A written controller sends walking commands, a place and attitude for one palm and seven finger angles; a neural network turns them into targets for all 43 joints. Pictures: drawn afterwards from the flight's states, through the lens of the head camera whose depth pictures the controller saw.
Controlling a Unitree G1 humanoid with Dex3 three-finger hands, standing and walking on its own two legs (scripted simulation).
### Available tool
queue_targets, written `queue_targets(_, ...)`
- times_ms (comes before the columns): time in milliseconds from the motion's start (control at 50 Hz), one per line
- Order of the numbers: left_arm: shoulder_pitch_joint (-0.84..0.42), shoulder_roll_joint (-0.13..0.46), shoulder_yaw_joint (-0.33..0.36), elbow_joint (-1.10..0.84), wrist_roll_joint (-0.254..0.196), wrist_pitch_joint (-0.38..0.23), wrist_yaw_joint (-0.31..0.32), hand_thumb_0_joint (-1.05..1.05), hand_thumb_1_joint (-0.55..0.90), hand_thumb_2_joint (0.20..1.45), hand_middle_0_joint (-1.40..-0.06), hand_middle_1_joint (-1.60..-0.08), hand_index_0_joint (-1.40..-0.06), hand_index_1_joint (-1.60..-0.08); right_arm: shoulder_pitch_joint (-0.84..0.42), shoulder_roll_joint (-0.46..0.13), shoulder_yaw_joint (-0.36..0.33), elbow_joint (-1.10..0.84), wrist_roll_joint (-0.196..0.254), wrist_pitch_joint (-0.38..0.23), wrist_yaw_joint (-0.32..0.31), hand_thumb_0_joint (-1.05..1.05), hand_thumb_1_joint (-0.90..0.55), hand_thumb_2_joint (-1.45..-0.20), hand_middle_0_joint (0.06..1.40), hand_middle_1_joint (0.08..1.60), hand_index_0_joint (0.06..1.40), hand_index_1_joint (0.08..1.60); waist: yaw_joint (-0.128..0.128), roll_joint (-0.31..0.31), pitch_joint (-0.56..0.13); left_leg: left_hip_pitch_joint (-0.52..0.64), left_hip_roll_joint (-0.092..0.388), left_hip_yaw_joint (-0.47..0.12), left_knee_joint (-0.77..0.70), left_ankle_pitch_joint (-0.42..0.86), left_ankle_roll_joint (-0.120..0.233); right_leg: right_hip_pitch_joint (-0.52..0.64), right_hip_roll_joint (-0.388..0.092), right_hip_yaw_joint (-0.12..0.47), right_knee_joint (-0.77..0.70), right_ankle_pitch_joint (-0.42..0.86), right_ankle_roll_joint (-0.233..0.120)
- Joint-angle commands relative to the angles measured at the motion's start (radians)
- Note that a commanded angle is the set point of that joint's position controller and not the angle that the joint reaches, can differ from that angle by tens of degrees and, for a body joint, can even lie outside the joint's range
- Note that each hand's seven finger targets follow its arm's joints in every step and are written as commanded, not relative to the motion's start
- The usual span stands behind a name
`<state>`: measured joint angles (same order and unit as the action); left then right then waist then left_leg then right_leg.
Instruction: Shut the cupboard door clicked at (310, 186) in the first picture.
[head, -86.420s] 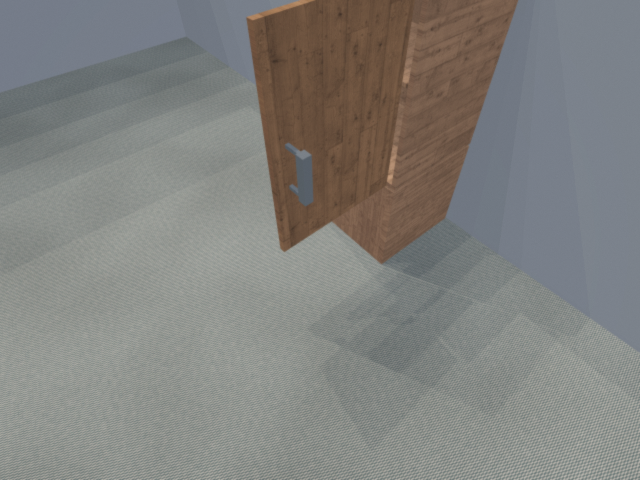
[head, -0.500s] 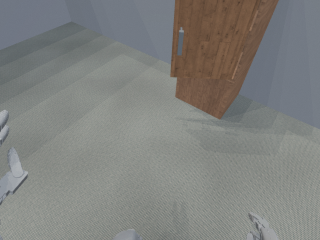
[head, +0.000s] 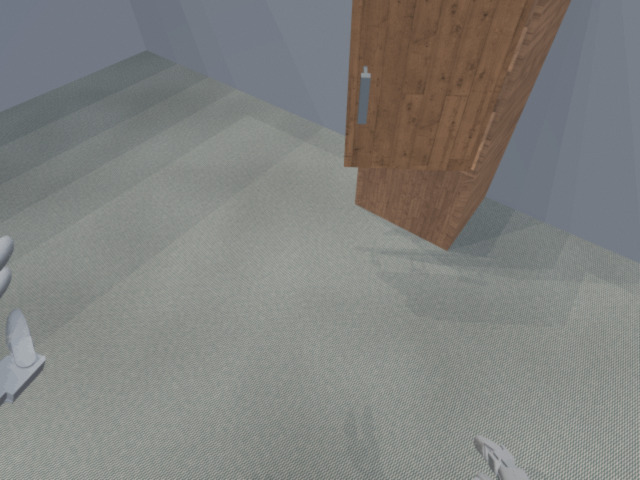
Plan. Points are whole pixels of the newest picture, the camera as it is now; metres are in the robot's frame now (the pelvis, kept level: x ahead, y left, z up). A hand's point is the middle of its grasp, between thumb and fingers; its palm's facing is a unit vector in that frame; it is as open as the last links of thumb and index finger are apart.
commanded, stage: stop stepping back and stand still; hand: left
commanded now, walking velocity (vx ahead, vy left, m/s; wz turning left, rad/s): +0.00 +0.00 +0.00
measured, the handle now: (363, 95) +1.04 -0.03 -0.07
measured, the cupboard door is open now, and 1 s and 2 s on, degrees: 34 34 34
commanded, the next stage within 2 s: let the arm hang, fingers relaxed in 0.20 s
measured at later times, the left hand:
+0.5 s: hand out of the picture +0.11 +0.26 -0.09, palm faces +0.01 -0.92 -0.38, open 7.3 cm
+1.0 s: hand out of the picture -0.11 +0.22 -0.16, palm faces +0.03 -0.97 -0.24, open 7.3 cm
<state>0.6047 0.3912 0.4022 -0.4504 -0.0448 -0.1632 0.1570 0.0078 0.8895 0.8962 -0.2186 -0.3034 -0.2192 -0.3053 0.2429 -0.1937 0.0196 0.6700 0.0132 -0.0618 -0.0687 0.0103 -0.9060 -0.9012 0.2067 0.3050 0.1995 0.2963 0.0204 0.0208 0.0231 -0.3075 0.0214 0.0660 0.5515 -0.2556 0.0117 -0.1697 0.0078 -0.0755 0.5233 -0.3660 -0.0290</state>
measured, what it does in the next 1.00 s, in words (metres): shifts its weight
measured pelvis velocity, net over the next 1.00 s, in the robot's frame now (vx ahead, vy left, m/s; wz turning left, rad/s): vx -0.05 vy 0.03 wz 0.00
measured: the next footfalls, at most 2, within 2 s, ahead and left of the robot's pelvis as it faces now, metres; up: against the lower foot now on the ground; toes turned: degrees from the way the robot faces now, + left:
none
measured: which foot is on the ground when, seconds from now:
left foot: down 0.00-1.00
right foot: down 0.00-1.00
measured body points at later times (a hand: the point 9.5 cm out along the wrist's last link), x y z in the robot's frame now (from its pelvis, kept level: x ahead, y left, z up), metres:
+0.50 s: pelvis -0.04 +0.03 -0.01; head -0.03 +0.00 +0.44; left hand +0.11 +0.31 -0.07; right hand +0.12 -0.23 -0.13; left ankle +0.02 +0.11 -0.73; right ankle -0.05 -0.09 -0.73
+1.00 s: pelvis -0.05 +0.03 +0.01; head -0.04 +0.02 +0.46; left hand -0.11 +0.27 -0.14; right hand -0.05 -0.20 -0.16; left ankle +0.02 +0.11 -0.73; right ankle -0.06 -0.09 -0.73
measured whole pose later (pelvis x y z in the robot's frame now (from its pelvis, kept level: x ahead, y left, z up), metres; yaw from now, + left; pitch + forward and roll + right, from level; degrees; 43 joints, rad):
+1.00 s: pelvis -0.05 +0.03 +0.01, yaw +0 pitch -2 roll -1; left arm 0.39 0.19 0.02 1.15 0.02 0.02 0.02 0.00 0.92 0.90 -0.20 -0.30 -0.20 -0.30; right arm 0.28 -0.17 0.00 1.09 -0.02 0.03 -0.02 0.00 -0.91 -0.90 0.20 0.30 0.20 0.30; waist 0.00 0.04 0.04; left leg -0.29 -0.01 0.07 0.44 -0.13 0.05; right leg -0.17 -0.02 -0.07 0.45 -0.26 0.00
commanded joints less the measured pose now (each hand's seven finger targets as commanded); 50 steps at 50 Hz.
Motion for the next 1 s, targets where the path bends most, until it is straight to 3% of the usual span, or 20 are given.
queue_targets(0, -0.174, 0.225, 0.13, -0.266, 0.008, -0.074, 0.037, 0.0, 0.9, 0.9, -0.2, -0.3, -0.2, -0.3, -0.108, -0.113, -0.044, -0.185, 0.004, -0.068, -0.025, 0.0, -0.9, -0.9, 0.2, 0.3, 0.2, 0.3, -0.024, 0.06, -0.19, 0.196, 0.097, -0.077, -0.04, 0.568, 0.027, 0.036, -0.093, 0.068, -0.005, 0.621, 0.043)
queue_targets(40, -0.153, 0.22, 0.132, -0.279, 0.008, -0.077, 0.038, 0.0, 0.9, 0.9, -0.2, -0.3, -0.2, -0.3, -0.108, -0.116, -0.047, -0.195, 0.007, -0.063, -0.019, 0.0, -0.9, -0.9, 0.2, 0.3, 0.2, 0.3, -0.021, 0.073, -0.181, 0.164, 0.101, -0.082, -0.038, 0.556, 0.026, 0.05, -0.082, 0.066, -0.032, 0.549, 0.04)
queue_targets(160, 0.058, 0.227, 0.202, -0.233, -0.013, -0.082, 0.034, 0.0, 0.9, 0.9, -0.2, -0.3, -0.2, -0.3, -0.099, -0.114, -0.057, -0.211, 0.011, -0.034, -0.001, 0.0, -0.9, -0.9, 0.2, 0.3, 0.2, 0.3, -0.025, 0.053, -0.16, 0.048, 0.079, -0.075, -0.033, 0.377, -0.004, 0.081, -0.121, 0.099, -0.09, 0.481, 0.005)
queue_targets(220, 0.076, 0.213, 0.202, -0.202, -0.026, -0.081, 0.027, 0.0, 0.9, 0.9, -0.2, -0.3, -0.2, -0.3, -0.101, -0.114, -0.055, -0.221, 0.012, -0.017, -0.002, 0.0, -0.9, -0.9, 0.2, 0.3, 0.2, 0.3, -0.031, 0.024, -0.137, 0.042, 0.088, -0.08, -0.055, 0.339, -0.003, 0.045, -0.104, 0.101, -0.106, 0.434, 0.011)
queue_targets(260, 0.067, 0.21, 0.197, -0.184, -0.029, -0.076, 0.023, 0.0, 0.9, 0.9, -0.2, -0.3, -0.2, -0.3, -0.101, -0.121, -0.056, -0.222, 0.011, -0.018, -0.006, 0.0, -0.9, -0.9, 0.2, 0.3, 0.2, 0.3, -0.03, 0.044, -0.126, 0.038, 0.099, -0.097, -0.088, 0.31, 0.0, 0.033, -0.089, 0.087, -0.11, 0.375, 0.02)
queue_targets(280, -0.139, 0.038, -0.302, 0.486, 0.058, 0.07, -0.119, 0.0, 0.9, 0.9, -0.2, -0.3, -0.2, -0.3, -0.208, -0.305, -0.077, -0.057, 0.018, -0.087, 0.085, 0.0, -0.9, -0.9, 0.2, 0.3, 0.2, 0.3, -0.05, 0.064, -0.053, 0.012, 0.101, -0.087, 0.043, 0.435, 0.001, -0.092, -0.149, 0.031, 0.023, 0.474, 0.002)
queue_targets(300, -0.167, 0.023, -0.28, 0.532, 0.059, 0.145, -0.143, 0.0, 0.9, 0.9, -0.2, -0.3, -0.2, -0.3, -0.138, -0.284, -0.097, -0.026, -0.003, -0.053, 0.086, 0.0, -0.9, -0.9, 0.2, 0.3, 0.2, 0.3, -0.039, 0.079, -0.114, 0.061, 0.12, -0.1, 0.014, 0.378, 0.004, -0.13, -0.135, 0.081, -0.001, 0.341, 0.005)
queue_targets(320, -0.172, 0.013, -0.279, 0.533, 0.061, 0.165, -0.151, 0.0, 0.9, 0.9, -0.2, -0.3, -0.2, -0.3, -0.121, -0.28, -0.091, -0.031, -0.01, -0.04, 0.08, 0.0, -0.9, -0.9, 0.2, 0.3, 0.2, 0.3, -0.037, 0.104, -0.077, 0.018, 0.138, -0.118, -0.02, 0.29, 0.02, -0.143, -0.113, 0.057, 0.001, 0.205, 0.016)
queue_targets(340, -0.201, 0.008, -0.288, 0.585, 0.064, 0.164, -0.157, 0.0, 0.9, 0.9, -0.2, -0.3, -0.2, -0.3, -0.118, -0.272, -0.078, -0.018, -0.015, -0.027, 0.078, 0.0, -0.9, -0.9, 0.2, 0.3, 0.2, 0.3, -0.023, 0.076, -0.074, -0.052, 0.154, -0.152, -0.059, 0.212, 0.046, -0.127, -0.091, 0.05, 0.028, 0.102, 0.016)
queue_targets(400, -0.275, 0.04, -0.307, 0.755, 0.072, 0.155, -0.163, 0.0, 0.9, 0.9, -0.2, -0.3, -0.2, -0.3, -0.129, -0.286, -0.059, 0.006, -0.028, -0.002, 0.074, 0.0, -0.9, -0.9, 0.2, 0.3, 0.2, 0.3, -0.008, -0.149, -0.074, -0.072, 0.135, -0.201, -0.091, 0.173, 0.063, -0.066, -0.084, 0.075, -0.011, 0.083, 0.002)
queue_targets(440, -0.311, 0.048, -0.315, 0.886, 0.076, 0.152, -0.161, 0.0, 0.9, 0.9, -0.2, -0.3, -0.2, -0.3, -0.117, -0.279, -0.057, 0.035, -0.033, 0.015, 0.073, 0.0, -0.9, -0.9, 0.2, 0.3, 0.2, 0.3, -0.017, -0.255, -0.087, -0.008, 0.092, -0.174, -0.056, 0.15, 0.05, -0.086, -0.126, 0.124, -0.069, 0.1, -0.023)
queue_targets(460, -0.322, 0.045, -0.325, 0.95, 0.074, 0.155, -0.157, 0.0, 0.9, 0.9, -0.2, -0.3, -0.2, -0.3, -0.102, -0.265, -0.053, 0.054, -0.034, 0.027, 0.074, 0.0, -0.9, -0.9, 0.2, 0.3, 0.2, 0.3, -0.024, -0.258, -0.09, 0.033, 0.07, -0.156, -0.032, 0.158, 0.041, -0.113, -0.146, 0.136, -0.081, 0.097, -0.039)
queue_targets(500, -0.342, 0.008, -0.349, 1.052, 0.066, 0.168, -0.149, 0.0, 0.9, 0.9, -0.2, -0.3, -0.2, -0.3, -0.078, -0.209, -0.038, 0.1, -0.039, 0.05, 0.075, 0.0, -0.9, -0.9, 0.2, 0.3, 0.2, 0.3, -0.039, -0.172, -0.068, 0.082, 0.049, -0.135, -0.037, 0.128, 0.029, -0.16, -0.162, 0.146, -0.107, 0.045, -0.048)
queue_targets(540, -0.339, -0.014, -0.364, 1.143, 0.064, 0.177, -0.145, 0.0, 0.9, 0.9, -0.2, -0.3, -0.2, -0.3, -0.066, -0.189, -0.03, 0.141, -0.041, 0.064, 0.073, 0.0, -0.9, -0.9, 0.2, 0.3, 0.2, 0.3, -0.042, -0.009, -0.04, 0.084, 0.064, -0.154, -0.107, 0.059, 0.029, -0.167, -0.132, 0.132, -0.112, -0.022, -0.029)
queue_targets(640, -0.24, -0.06, -0.361, 1.347, 0.06, 0.176, -0.141, 0.0, 0.9, 0.9, -0.2, -0.3, -0.2, -0.3, -0.042, -0.158, -0.035, 0.231, -0.039, 0.072, 0.056, 0.0, -0.9, -0.9, 0.2, 0.3, 0.2, 0.3, -0.011, 0.201, -0.009, -0.022, 0.082, -0.195, -0.252, -0.179, 0.035, -0.038, -0.086, 0.095, -0.116, 0.013, -0.017)
queue_targets(720, -0.191, -0.085, -0.368, 1.451, 0.063, 0.169, -0.14, 0.0, 0.9, 0.9, -0.2, -0.3, -0.2, -0.3, 0.008, -0.147, -0.048, 0.283, -0.031, 0.074, 0.044, 0.0, -0.9, -0.9, 0.2, 0.3, 0.2, 0.3, -0.014, 0.153, -0.002, -0.003, 0.084, -0.196, -0.27, -0.211, 0.037, -0.031, -0.082, 0.088, -0.154, 0.022, -0.019)
queue_targets(780, -0.195, -0.098, -0.369, 1.494, 0.064, 0.161, -0.137, 0.0, 0.9, 0.9, -0.2, -0.3, -0.2, -0.3, 0.051, -0.138, -0.054, 0.321, -0.028, 0.073, 0.039, 0.0, -0.9, -0.9, 0.2, 0.3, 0.2, 0.3, -0.025, 0.019, 0.015, 0.036, 0.082, -0.184, -0.239, -0.145, 0.039, -0.067, -0.097, 0.105, -0.195, 0.004, -0.026)
queue_targets(820, -0.202, -0.105, -0.369, 1.517, 0.063, 0.155, -0.135, 0.0, 0.9, 0.9, -0.2, -0.3, -0.2, -0.3, 0.076, -0.132, -0.055, 0.344, -0.028, 0.07, 0.037, 0.0, -0.9, -0.9, 0.2, 0.3, 0.2, 0.3, -0.034, -0.029, 0.021, 0.075, 0.079, -0.17, -0.221, -0.093, 0.039, -0.097, -0.108, 0.113, -0.214, -0.013, -0.03)
queue_targets(940, -0.2, -0.115, -0.37, 1.553, 0.064, 0.161, -0.128, 0.0, 0.9, 0.9, -0.2, -0.3, -0.2, -0.3, 0.094, -0.114, -0.055, 0.389, -0.03, 0.073, 0.037, 0.0, -0.9, -0.9, 0.2, 0.3, 0.2, 0.3, -0.033, -0.078, 0.093, 0.068, 0.083, -0.16, -0.234, -0.105, 0.039, -0.155, -0.104, 0.114, -0.225, -0.07, -0.022)
queue_targets(980, -0.198, -0.114, -0.37, 1.557, 0.065, 0.162, -0.127, 0.0, 0.9, 0.9, -0.2, -0.3, -0.2, -0.3, 0.092, -0.104, -0.053, 0.398, -0.031, 0.072, 0.038, 0.0, -0.9, -0.9, 0.2, 0.3, 0.2, 0.3, -0.03, -0.058, 0.092, 0.06, 0.081, -0.158, -0.24, -0.1, 0.04, -0.145, -0.106, 0.114, -0.222, -0.061, -0.022)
